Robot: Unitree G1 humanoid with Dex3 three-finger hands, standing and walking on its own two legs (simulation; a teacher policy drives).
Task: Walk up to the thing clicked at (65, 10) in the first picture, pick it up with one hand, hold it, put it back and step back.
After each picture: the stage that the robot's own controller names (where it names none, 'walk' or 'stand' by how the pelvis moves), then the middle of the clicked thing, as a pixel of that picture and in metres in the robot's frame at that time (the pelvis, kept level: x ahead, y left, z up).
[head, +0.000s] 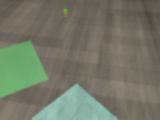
stand; (65, 12) +2.37 +0.30 -0.72
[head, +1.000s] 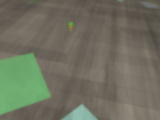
walk; (70, 26) +2.23 +0.17 -0.70
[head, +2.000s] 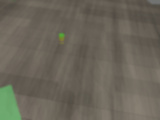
walk; (61, 38) +1.59 +0.19 -0.71
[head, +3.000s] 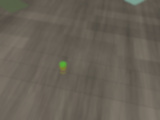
walk; (63, 67) +1.06 +0.16 -0.71
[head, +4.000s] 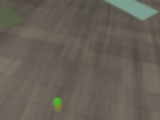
walk; (57, 104) +0.67 +0.17 -0.71
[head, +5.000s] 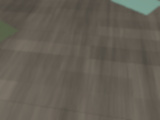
walk; out of the picture +0.42 +0.18 -0.69
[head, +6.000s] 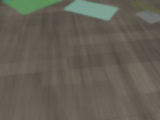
stand; out of the picture +0.36 +0.18 -0.70
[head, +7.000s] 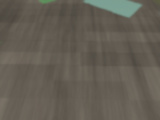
stand; out of the picture +0.34 +0.14 -0.71
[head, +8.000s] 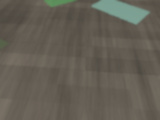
stand; out of the picture +0.32 +0.13 -0.72
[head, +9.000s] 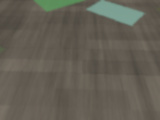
stand; out of the picture +0.31 +0.15 -0.72
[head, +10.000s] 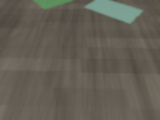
stand; out of the picture +0.30 +0.15 -0.72
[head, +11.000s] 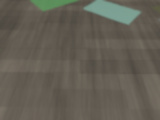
stand; out of the picture +0.30 +0.15 -0.72
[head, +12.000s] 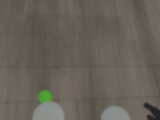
go down; (45, 98) +0.35 +0.18 -0.43
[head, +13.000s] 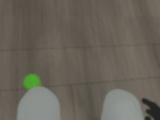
go down; (33, 84) +0.38 +0.21 -0.29
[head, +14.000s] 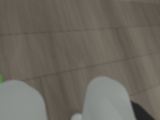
close in; out of the picture +0.35 +0.24 -0.22
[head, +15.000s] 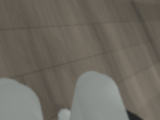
close; out of the picture +0.36 +0.24 -0.21
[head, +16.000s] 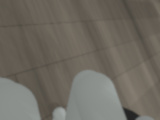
close; out of the picture +0.36 +0.25 -0.21
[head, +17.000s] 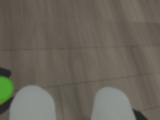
lift; out of the picture +0.30 +0.27 -0.11
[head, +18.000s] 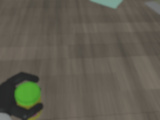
lift; (29, 102) +0.31 +0.18 +0.04
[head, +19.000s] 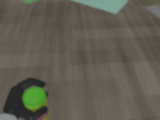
hold; (37, 105) +0.31 +0.17 +0.01
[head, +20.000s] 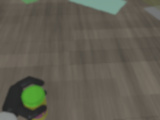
hold; (36, 104) +0.31 +0.17 +0.01
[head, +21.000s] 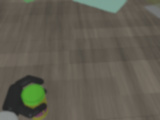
crouch; (36, 102) +0.32 +0.17 +0.01
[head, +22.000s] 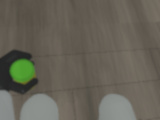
crouch; (25, 76) +0.38 +0.20 -0.09
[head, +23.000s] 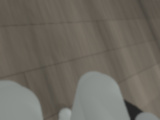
lower; out of the picture +0.38 +0.28 -0.20
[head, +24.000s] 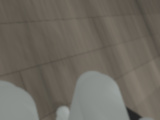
lower; out of the picture +0.37 +0.28 -0.22
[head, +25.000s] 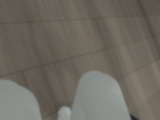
lower; out of the picture +0.37 +0.26 -0.20
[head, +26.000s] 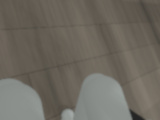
lower; out of the picture +0.34 +0.25 -0.21
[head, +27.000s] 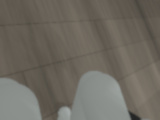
loosen; out of the picture +0.34 +0.26 -0.22
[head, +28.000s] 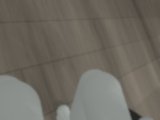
withdraw; out of the picture +0.33 +0.25 -0.22
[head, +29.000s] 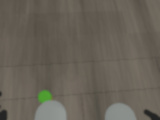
walk; (46, 98) +0.36 +0.20 -0.43
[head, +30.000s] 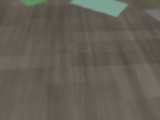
stand; out of the picture +0.29 +0.17 -0.66
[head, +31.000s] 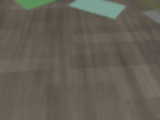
stand; out of the picture +0.30 +0.19 -0.67
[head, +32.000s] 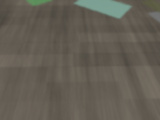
stand; out of the picture +0.31 +0.18 -0.69
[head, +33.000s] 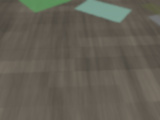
stand; out of the picture +0.31 +0.18 -0.72
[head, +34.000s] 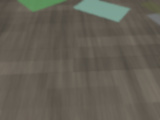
stand; out of the picture +0.28 +0.19 -0.73
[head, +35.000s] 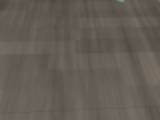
walk; out of the picture +0.32 +0.16 -0.71
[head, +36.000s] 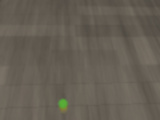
walk; (63, 106) +0.54 +0.12 -0.70
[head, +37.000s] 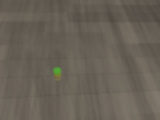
walk; (57, 73) +0.86 +0.21 -0.70
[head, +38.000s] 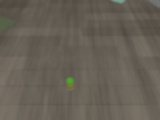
stand; (70, 83) +0.90 +0.15 -0.71
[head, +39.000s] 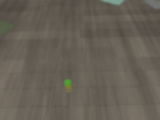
stand; (68, 85) +0.91 +0.17 -0.72
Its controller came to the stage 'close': yes
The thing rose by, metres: 0.72
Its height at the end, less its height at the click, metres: +0.00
